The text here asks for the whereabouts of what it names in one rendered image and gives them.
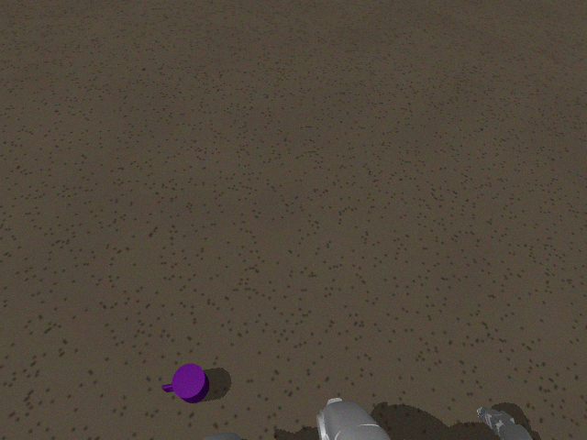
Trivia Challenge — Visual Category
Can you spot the right robot hand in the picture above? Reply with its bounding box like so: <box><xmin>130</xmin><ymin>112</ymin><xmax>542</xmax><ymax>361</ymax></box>
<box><xmin>477</xmin><ymin>407</ymin><xmax>533</xmax><ymax>440</ymax></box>

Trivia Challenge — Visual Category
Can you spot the mug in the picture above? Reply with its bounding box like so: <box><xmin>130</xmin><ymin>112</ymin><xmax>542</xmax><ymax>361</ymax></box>
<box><xmin>162</xmin><ymin>363</ymin><xmax>209</xmax><ymax>403</ymax></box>

